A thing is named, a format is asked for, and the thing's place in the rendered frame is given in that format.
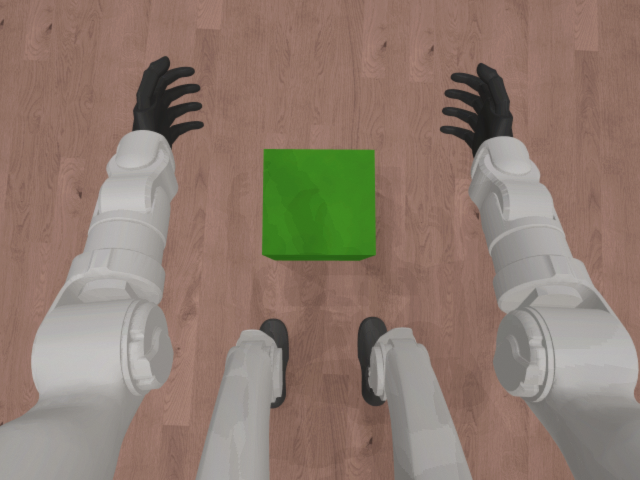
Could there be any robot right hand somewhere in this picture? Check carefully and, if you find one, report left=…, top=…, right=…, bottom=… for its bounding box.
left=440, top=63, right=513, bottom=158

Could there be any right robot foot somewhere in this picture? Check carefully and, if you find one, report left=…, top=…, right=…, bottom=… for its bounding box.
left=358, top=317, right=387, bottom=406

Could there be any robot left upper arm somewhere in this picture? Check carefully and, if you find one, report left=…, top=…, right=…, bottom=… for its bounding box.
left=0, top=298, right=174, bottom=480

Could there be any right robot forearm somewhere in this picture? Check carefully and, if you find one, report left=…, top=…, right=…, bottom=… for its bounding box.
left=468, top=136, right=638, bottom=386

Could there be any robot right upper arm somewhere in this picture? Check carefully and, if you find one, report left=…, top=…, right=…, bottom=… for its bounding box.
left=493, top=306, right=640, bottom=480

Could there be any left robot thigh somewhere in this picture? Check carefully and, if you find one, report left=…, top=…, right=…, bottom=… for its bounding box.
left=195, top=340, right=283, bottom=480

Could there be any left robot forearm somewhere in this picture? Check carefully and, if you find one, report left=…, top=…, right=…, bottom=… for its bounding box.
left=31, top=130, right=178, bottom=392

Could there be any carton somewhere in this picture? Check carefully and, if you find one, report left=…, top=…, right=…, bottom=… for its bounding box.
left=262, top=149, right=376, bottom=261

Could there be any robot left hand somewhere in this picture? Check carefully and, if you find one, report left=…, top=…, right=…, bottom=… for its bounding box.
left=132, top=56, right=204, bottom=150

